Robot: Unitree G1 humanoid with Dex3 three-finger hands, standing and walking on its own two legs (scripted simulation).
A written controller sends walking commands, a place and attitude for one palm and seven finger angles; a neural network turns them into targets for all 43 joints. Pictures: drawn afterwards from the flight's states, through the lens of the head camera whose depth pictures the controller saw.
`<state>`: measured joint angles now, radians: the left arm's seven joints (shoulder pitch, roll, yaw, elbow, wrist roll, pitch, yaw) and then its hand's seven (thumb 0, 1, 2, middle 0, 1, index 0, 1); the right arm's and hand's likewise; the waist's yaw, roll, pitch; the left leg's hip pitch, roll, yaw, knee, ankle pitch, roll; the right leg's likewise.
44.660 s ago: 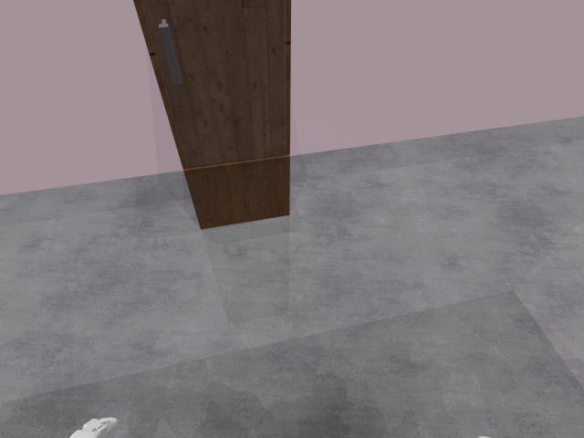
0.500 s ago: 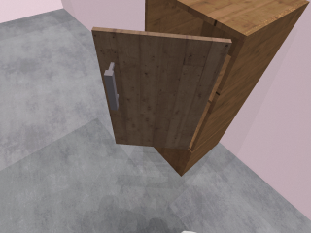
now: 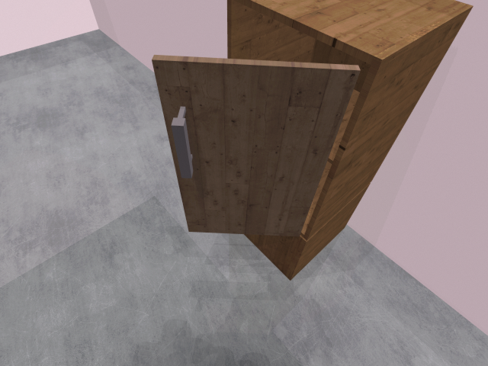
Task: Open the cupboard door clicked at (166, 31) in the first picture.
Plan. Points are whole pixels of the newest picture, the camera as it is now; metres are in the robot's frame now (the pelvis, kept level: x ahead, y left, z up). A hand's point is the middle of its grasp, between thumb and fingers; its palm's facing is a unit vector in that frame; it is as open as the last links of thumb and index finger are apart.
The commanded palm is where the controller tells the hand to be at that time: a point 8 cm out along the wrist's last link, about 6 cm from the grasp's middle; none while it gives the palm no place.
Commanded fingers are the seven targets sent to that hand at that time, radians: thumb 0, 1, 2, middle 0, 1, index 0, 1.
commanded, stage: come to a stop and stand still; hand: left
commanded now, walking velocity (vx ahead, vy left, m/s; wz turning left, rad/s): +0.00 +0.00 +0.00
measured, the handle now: (184, 143) +0.52 +0.16 +0.04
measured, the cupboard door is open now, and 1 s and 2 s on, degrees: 46 46 46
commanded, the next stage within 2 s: look again from close up in 0.92 s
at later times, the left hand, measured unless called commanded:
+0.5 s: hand out of the picture -0.04 +0.17 -0.17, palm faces +0.01 -0.98 -0.22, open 7.4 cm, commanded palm none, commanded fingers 0.00 0.90 0.90 -0.20 -0.30 -0.20 -0.30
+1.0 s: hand out of the picture +0.01 +0.14 -0.17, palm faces +0.02 -0.98 -0.19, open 7.4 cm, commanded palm none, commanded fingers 0.00 0.90 0.90 -0.20 -0.30 -0.20 -0.30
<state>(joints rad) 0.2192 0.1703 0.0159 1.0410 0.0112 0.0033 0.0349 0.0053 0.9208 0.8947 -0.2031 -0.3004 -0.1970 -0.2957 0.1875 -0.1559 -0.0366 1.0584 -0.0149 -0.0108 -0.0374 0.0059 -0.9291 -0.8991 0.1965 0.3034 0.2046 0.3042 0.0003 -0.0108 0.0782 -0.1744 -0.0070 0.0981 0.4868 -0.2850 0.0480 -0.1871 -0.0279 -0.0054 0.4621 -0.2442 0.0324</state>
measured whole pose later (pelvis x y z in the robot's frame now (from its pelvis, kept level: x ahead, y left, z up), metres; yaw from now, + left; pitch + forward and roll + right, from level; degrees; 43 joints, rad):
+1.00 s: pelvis +0.00 -0.03 +0.00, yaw +1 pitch -1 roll +0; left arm 0.26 0.17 -0.02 1.10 0.01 -0.02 0.03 0.01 0.92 0.89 -0.20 -0.30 -0.20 -0.30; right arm 0.26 -0.14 0.01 1.13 -0.02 -0.02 -0.02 0.01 -0.92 -0.90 0.20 0.30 0.20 0.30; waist 0.01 -0.01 0.04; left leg -0.18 0.02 0.08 0.45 -0.26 0.01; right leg -0.21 0.00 -0.03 0.47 -0.25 -0.01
